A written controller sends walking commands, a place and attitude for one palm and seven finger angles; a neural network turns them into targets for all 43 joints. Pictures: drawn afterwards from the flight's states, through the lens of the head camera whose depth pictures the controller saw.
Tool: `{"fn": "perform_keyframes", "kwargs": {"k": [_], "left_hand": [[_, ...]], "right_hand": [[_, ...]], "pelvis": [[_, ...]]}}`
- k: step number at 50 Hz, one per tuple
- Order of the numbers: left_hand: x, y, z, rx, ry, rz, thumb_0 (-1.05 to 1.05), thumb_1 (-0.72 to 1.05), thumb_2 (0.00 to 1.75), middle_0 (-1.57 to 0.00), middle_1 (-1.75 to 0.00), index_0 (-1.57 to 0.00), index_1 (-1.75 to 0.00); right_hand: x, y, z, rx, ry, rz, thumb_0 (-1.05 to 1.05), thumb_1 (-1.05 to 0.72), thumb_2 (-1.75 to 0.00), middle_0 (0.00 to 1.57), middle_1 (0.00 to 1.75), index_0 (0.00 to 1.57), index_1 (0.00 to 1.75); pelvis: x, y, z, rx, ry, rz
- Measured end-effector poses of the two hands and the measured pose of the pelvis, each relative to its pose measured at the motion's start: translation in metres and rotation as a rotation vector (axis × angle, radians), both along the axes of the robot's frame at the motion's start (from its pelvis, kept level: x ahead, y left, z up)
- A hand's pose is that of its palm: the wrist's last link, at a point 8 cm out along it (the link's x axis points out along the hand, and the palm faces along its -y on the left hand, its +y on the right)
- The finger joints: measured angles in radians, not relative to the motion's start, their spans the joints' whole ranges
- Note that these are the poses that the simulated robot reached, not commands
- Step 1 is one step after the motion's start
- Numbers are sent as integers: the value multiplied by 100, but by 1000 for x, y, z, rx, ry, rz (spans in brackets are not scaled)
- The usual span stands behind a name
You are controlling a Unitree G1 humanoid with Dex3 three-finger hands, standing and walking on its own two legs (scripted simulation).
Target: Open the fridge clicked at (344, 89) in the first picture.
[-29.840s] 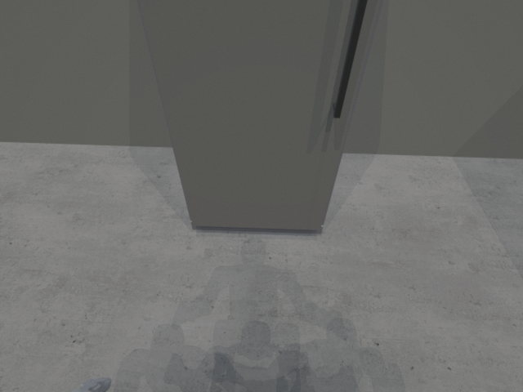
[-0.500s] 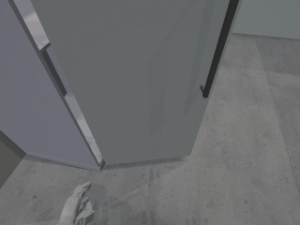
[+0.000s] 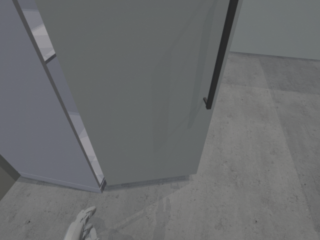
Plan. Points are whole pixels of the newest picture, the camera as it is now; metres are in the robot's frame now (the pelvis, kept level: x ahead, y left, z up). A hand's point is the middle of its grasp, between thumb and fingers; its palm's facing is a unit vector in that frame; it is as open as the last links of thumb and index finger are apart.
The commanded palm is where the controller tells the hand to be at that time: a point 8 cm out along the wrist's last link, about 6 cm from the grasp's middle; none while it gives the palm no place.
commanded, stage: stop stepping back and stand still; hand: right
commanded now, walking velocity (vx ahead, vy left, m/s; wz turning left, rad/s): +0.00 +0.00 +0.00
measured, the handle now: (219, 48) +0.65 -0.16 +0.20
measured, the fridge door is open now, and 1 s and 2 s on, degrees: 70 70 70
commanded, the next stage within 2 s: let the arm hang, fingers relaxed in 0.28 s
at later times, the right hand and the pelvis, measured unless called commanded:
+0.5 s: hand (283, 206) +0.22 -0.28 +0.01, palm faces +0.16 +0.87 -0.47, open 7.4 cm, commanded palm none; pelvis +0.00 -0.02 -0.01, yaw -1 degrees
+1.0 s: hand out of the picture -0.05 -0.22 -0.17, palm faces +0.04 +0.97 -0.22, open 7.3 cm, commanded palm none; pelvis +0.00 -0.02 +0.01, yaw -1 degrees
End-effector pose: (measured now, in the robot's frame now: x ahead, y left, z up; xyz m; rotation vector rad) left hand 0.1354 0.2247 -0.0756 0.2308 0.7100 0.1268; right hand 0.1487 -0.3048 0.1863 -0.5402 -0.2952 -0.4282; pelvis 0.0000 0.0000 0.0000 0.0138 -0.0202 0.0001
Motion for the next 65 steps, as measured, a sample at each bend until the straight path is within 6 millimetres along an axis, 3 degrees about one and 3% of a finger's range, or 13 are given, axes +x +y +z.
{"fn": "perform_keyframes", "kwargs": {"k": [6,17,20,22,24,26,30,34,38,41,47,52,65], "left_hand": [[13,-4,0,14,18,-9,1,90,90,-20,-30,-21,-30],[38,-3,18,17,-42,7,1,90,90,-20,-30,-21,-30],[39,-1,16,13,-40,0,1,90,90,-20,-30,-21,-30],[40,4,3,6,6,-34,1,90,90,-20,-30,-21,-30],[36,9,-12,9,69,-41,1,90,90,-20,-30,-21,-30],[27,14,-23,13,125,-31,1,90,90,-20,-30,-21,-30],[-9,19,-33,30,252,8,1,91,90,-20,-29,-21,-30],[-59,19,-38,50,427,50,0,91,90,-20,-29,-21,-30],[-107,13,-43,48,604,76,0,91,90,-20,-29,-20,-30],[-135,6,-47,30,697,95,0,91,90,-20,-29,-20,-30],[-159,-11,-54,-22,763,120,0,91,90,-20,-29,-21,-30],[-153,-19,-60,-53,733,123,0,91,90,-20,-29,-21,-30],[-98,0,-56,-29,578,105,0,91,90,-20,-29,-21,-30]], "right_hand": [[16,-1,-13,71,16,3,2,-89,-90,21,30,21,30],[34,1,-2,-8,46,74,2,-89,-90,22,30,21,30],[35,-2,-9,-12,83,82,2,-89,-90,21,30,21,30],[45,-9,-51,34,257,76,1,-89,-90,21,30,20,30],[48,-15,-112,135,503,36,1,-89,-90,21,30,20,30],[35,-11,-177,248,756,-9,1,-90,-90,20,30,20,30],[-27,22,-279,443,1182,-44,1,-90,-90,20,30,19,29],[-101,65,-329,608,1471,-65,2,-92,-90,20,30,20,29],[-158,64,-338,677,1608,-164,1,-98,-90,21,30,20,30],[-189,60,-334,695,1680,-221,1,-97,-90,21,30,20,30],[-212,48,-324,678,1735,-295,1,-93,-90,21,30,20,30],[-194,38,-320,644,1689,-294,1,-92,-90,20,30,20,29],[-97,29,-309,560,1470,-178,1,-91,-90,20,30,20,29]], "pelvis": [[9,-5,1,-11,-10,3],[14,-8,5,-6,13,11],[12,-11,4,-3,22,3],[9,-15,0,-5,34,-14],[5,-19,-4,-10,40,-22],[2,-20,-6,-15,36,-25],[-3,-18,-7,-19,18,-25],[-6,-16,-2,-10,8,-22],[-7,-13,3,3,14,-29],[-7,-14,5,8,18,-32],[-6,-18,7,7,15,-30],[-5,-21,8,2,8,-24],[0,-20,10,-9,6,-16]]}}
